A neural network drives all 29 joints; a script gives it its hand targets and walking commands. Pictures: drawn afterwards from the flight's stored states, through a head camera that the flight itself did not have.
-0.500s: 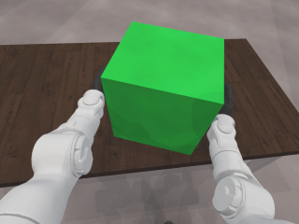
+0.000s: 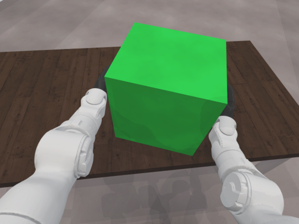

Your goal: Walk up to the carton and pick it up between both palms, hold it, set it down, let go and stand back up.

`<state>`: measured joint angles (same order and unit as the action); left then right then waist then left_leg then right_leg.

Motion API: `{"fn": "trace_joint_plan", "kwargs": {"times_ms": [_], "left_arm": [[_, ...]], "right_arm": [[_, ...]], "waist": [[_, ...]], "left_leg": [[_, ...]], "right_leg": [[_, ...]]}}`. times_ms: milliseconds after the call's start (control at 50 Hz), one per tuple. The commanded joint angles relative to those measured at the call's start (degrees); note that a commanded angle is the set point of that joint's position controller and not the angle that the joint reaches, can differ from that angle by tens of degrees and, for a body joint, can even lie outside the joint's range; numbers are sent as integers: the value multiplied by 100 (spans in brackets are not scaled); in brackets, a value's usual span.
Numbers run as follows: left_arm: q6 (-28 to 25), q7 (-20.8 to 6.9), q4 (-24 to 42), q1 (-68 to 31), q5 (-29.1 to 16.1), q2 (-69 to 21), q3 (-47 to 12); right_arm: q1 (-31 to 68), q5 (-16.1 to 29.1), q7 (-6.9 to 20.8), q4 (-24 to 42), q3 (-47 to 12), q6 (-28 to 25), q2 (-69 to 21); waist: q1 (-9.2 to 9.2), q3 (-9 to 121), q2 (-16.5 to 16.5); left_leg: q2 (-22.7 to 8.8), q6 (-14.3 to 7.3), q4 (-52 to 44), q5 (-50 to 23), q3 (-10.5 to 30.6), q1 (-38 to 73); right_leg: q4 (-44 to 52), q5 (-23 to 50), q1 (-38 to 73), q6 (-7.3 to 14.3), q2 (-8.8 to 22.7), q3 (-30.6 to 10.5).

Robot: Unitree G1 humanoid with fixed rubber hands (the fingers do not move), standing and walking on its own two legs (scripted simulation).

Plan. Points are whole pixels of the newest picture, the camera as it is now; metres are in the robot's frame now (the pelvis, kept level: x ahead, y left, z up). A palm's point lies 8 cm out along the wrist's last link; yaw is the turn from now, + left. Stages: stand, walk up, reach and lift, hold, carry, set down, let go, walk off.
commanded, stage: reach and lift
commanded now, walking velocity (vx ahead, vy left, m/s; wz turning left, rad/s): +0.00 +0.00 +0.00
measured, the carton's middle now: (165, 93) +0.46 -0.11 +0.06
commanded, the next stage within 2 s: none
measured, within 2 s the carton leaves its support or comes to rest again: neither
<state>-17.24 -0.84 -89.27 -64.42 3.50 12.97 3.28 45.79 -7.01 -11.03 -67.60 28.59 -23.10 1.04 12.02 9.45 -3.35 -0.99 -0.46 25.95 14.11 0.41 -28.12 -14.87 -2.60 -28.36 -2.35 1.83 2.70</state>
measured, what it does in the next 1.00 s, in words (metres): stands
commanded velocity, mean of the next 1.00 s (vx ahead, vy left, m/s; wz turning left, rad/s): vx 0.00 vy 0.00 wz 0.00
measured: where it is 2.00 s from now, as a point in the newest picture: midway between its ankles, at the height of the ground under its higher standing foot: outside the picture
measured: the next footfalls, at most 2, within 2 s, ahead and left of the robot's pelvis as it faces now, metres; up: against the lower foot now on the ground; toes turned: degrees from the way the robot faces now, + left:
none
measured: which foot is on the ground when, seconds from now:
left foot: down 0.00-1.00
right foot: down 0.00-1.00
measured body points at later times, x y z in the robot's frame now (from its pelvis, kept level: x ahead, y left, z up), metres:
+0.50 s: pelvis +0.00 +0.01 +0.00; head +0.04 +0.00 +0.45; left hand +0.49 +0.07 +0.13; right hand +0.39 -0.26 +0.10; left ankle -0.03 +0.11 -0.74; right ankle +0.03 -0.15 -0.74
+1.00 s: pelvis +0.00 +0.01 +0.01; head -0.02 +0.02 +0.46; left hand +0.46 +0.09 +0.18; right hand +0.38 -0.25 +0.16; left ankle -0.03 +0.11 -0.74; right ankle +0.03 -0.15 -0.74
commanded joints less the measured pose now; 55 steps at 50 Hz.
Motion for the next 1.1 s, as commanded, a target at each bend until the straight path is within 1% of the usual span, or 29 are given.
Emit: {"fn": "trace_joint_plan", "kwargs": {"times_ms": [0, 100, 180, 240, 280, 300, 340, 420, 440, 500, 540, 580, 600, 640, 680, 720, 740, 760, 780, 840, 860, 880, 920, 940, 960, 980, 1000, 1020, 1080], "left_arm": [[-811, -595, 1775, -4646, 168, -3700, -490], [-751, -580, 1888, -4669, -29, -3807, -599], [-675, -569, 1972, -4602, -164, -3922, -702], [-615, -546, 2161, -4565, -261, -3981, -754], [-556, -522, 2324, -4620, -325, -4037, -822], [-518, -514, 2363, -4584, -359, -4051, -841], [-434, -490, 2509, -4550, -412, -4129, -926], [-236, -473, 2839, -4614, -552, -4294, -1130], [-191, -455, 2996, -4618, -566, -4350, -1145], [-2, -452, 3134, -4643, -634, -4404, -1208], [132, -448, 3405, -4637, -668, -4447, -1269], [309, -462, 3464, -4596, -673, -4475, -1252], [404, -470, 3570, -4532, -668, -4518, -1283], [557, -472, 3760, -4556, -688, -4550, -1292], [699, -475, 3960, -4562, -712, -4595, -1353], [855, -462, 4175, -4547, -739, -4618, -1377], [956, -461, 4251, -4492, -721, -4625, -1343], [1060, -470, 4285, -4475, -715, -4626, -1352], [1154, -470, 4366, -4451, -702, -4623, -1303], [1482, -478, 4656, -4375, -730, -4692, -1350], [1583, -483, 4749, -4318, -713, -4695, -1310], [1695, -504, 4744, -4316, -674, -4656, -1261], [1861, -538, 4835, -4290, -673, -4646, -1183], [1951, -555, 4855, -4268, -626, -4620, -1126], [2013, -583, 4851, -4279, -626, -4574, -1050], [2080, -616, 4798, -4296, -618, -4543, -1026], [2121, -624, 4972, -4316, -594, -4545, -1011], [2170, -638, 4953, -4273, -543, -4477, -889], [2274, -653, 5057, -4296, -507, -4440, -878]], "right_arm": [[4826, -461, 713, 865, -1915, -236, -3547], [5060, -275, 710, 1266, -2246, -71, -3661], [5163, -110, 701, 1592, -2497, 67, -3726], [5231, 68, 714, 1855, -2759, 201, -3779], [5261, 139, 726, 1940, -2848, 307, -3812], [5273, 199, 731, 2026, -2942, 360, -3821], [5267, 344, 735, 2159, -3098, 480, -3845], [5277, 564, 717, 2307, -3239, 741, -3854], [5262, 656, 720, 2373, -3313, 795, -3877], [5323, 797, 700, 2469, -3350, 990, -3882], [5272, 932, 673, 2536, -3414, 1109, -3882], [5326, 1020, 676, 2575, -3433, 1258, -3825], [5243, 1070, 662, 2570, -3430, 1325, -3812], [5270, 1145, 668, 2632, -3414, 1424, -3758], [5216, 1194, 658, 2682, -3384, 1511, -3737], [5194, 1263, 681, 2743, -3434, 1632, -3696], [5210, 1312, 703, 2792, -3472, 1700, -3670], [5173, 1317, 709, 2797, -3423, 1774, -3656], [5201, 1349, 731, 2837, -3449, 1840, -3643], [5267, 1415, 728, 3063, -3429, 1994, -3552], [5274, 1450, 735, 3143, -3467, 2054, -3548], [5269, 1450, 737, 3114, -3430, 2136, -3518], [5395, 1459, 759, 3293, -3438, 2232, -3523], [5341, 1470, 757, 3240, -3405, 2298, -3518], [5420, 1459, 767, 3338, -3410, 2335, -3516], [5426, 1423, 760, 3313, -3348, 2386, -3530], [5375, 1440, 769, 3262, -3351, 2422, -3532], [5342, 1446, 792, 3241, -3380, 2469, -3513], [5339, 1420, 820, 3279, -3334, 2519, -3508]], "waist": [[183, 4363, -355], [115, 4591, -125], [130, 4787, -21], [46, 4892, 74], [67, 4892, 115], [30, 4879, 130], [12, 4829, 112], [82, 4713, 59], [34, 4696, 0], [71, 4493, 27], [85, 4385, -21], [33, 4128, -1], [90, 4056, -24], [55, 3973, -79], [110, 3898, -113], [79, 3769, -102], [1, 3678, -87], [43, 3577, -66], [-36, 3505, -35], [-10, 3407, 21], [-67, 3333, 56], [-61, 3167, 84], [-147, 3133, 193], [-134, 3001, 205], [-199, 2979, 273], [-139, 2903, 327], [-147, 2903, 281], [-251, 2794, 311], [-239, 2840, 284]], "left_leg": [[281, 471, -87, -2136, -187, 1210], [315, 326, -121, -1905, -158, 1042], [322, 276, -65, -2039, -107, 1064], [342, 220, -46, -2119, -88, 997], [333, 211, -58, -2101, -59, 1032], [331, 205, -32, -2182, -52, 1087], [327, 218, 14, -2418, -15, 1239], [310, 287, 72, -2751, 55, 1599], [305, 319, 98, -2932, 71, 1698], [330, 313, 60, -2866, 83, 1732], [326, 356, 61, -3089, 102, 1878], [327, 362, 9, -3084, 105, 1966], [316, 389, -7, -3189, 123, 2062], [304, 445, -23, -3324, 128, 2219], [302, 490, -23, -3415, 129, 2378], [294, 512, -45, -3557, 142, 2458], [302, 505, -88, -3504, 125, 2432], [313, 493, -154, -3358, 118, 2413], [318, 477, -215, -3285, 106, 2376], [301, 514, -247, -3393, 112, 2573], [321, 496, -271, -3391, 92, 2588], [331, 477, -342, -3240, 79, 2530], [347, 426, -454, -2994, 49, 2472], [363, 414, -500, -2897, 31, 2468], [379, 380, -548, -2762, 1, 2398], [404, 343, -614, -2507, -15, 2331], [387, 360, -651, -2520, -13, 2369], [396, 334, -693, -2458, -41, 2348], [403, 340, -732, -2389, -64, 2371]], "right_leg": [[-634, 2611, 2588, 269, -343, 146], [-696, 2673, 2763, 222, -345, 77], [-740, 2843, 2869, 201, -368, 38], [-787, 2932, 3024, 197, -379, -3], [-805, 2852, 3012, 183, -405, -1], [-799, 2865, 3014, 181, -410, -14], [-790, 2897, 3015, 188, -443, -16], [-706, 2805, 2874, 199, -502, -3], [-699, 2805, 2849, 210, -517, 4], [-638, 2762, 2931, 211, -518, -26], [-628, 2863, 3003, 204, -528, -30], [-542, 2669, 3014, 219, -538, -36], [-521, 2713, 3056, 219, -547, -29], [-474, 2616, 3029, 227, -561, -16], [-417, 2585, 3029, 234, -576, -5], [-412, 2603, 3126, 239, -589, 1], [-394, 2524, 3179, 241, -584, -11], [-368, 2468, 3232, 236, -579, -10], [-368, 2418, 3300, 232, -572, -16], [-314, 2409, 3375, 205, -592, -8], [-295, 2425, 3450, 207, -594, -8], [-265, 2341, 3500, 196, -577, -14], [-264, 2260, 3619, 159, -556, -14], [-233, 2211, 3651, 156, -546, -29], [-223, 2140, 3713, 138, -522, -37], [-209, 2102, 3769, 122, -508, -37], [-235, 2124, 3803, 124, -506, -34], [-214, 2037, 3849, 123, -486, -51], [-206, 1996, 3901, 121, -485, -43]]}}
